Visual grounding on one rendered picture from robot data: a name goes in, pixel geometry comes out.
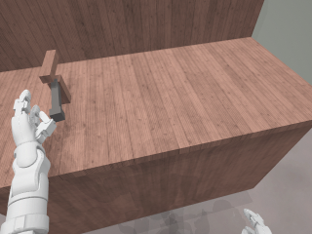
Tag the tap lever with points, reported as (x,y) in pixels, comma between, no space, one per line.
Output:
(56,113)

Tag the robot left forearm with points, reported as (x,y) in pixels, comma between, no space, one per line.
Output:
(29,193)

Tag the right robot hand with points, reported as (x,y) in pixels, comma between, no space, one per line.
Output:
(257,223)

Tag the left robot hand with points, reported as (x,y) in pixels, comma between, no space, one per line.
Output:
(28,127)

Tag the counter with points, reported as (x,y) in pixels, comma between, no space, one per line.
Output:
(167,103)

